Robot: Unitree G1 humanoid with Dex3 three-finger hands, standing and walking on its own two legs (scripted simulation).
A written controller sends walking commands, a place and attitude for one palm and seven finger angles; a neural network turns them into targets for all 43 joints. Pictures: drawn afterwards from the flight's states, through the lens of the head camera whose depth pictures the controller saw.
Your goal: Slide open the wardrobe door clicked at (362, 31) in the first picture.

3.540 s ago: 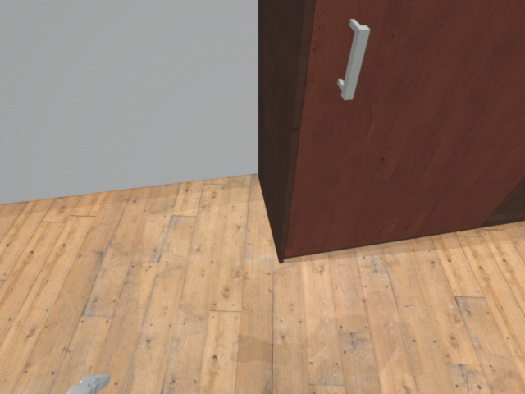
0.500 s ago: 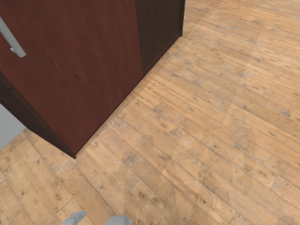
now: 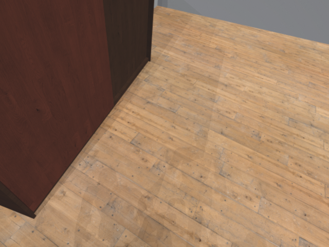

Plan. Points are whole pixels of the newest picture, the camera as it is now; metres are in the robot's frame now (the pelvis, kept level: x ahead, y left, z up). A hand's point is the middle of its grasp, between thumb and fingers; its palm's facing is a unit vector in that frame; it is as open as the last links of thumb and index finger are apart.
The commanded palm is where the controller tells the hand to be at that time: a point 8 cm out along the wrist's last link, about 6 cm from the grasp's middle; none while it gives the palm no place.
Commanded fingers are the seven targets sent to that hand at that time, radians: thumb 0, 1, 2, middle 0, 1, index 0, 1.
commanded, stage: walk to a spot facing it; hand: left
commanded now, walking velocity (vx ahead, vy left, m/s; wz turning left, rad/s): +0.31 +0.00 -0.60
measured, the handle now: out of the picture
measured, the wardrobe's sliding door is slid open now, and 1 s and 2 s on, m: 0.00 0.00 0.00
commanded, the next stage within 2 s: turn to face it in 1.42 s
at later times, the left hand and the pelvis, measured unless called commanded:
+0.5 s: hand (149, 180) +0.38 +0.07 -0.19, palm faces -0.34 -0.93 -0.13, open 7.4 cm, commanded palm none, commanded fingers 0.00 0.90 0.90 -0.20 -0.30 -0.20 -0.30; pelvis +0.18 -0.04 -0.04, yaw -18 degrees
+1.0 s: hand (136, 163) +0.44 +0.13 -0.20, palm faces -0.34 -0.93 -0.16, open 7.4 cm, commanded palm none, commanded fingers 0.00 0.90 0.90 -0.20 -0.30 -0.20 -0.30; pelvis +0.40 -0.05 -0.02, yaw -29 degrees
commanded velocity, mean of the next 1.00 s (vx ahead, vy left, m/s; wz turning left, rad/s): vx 0.29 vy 0.00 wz -0.48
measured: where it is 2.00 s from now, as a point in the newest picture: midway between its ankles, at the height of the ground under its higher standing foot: (175, 214)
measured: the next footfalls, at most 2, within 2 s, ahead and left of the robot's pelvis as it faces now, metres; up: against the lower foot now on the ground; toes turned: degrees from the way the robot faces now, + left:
right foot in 0.46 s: +0.29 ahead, -0.14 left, +0.00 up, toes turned -25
left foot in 0.96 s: +0.55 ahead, -0.01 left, +0.00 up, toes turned -19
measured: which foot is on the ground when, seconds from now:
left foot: down 0.00-0.46, up 0.48-0.94, down 0.96-1.00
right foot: up 0.00-0.44, down 0.46-0.96, up 0.98-1.00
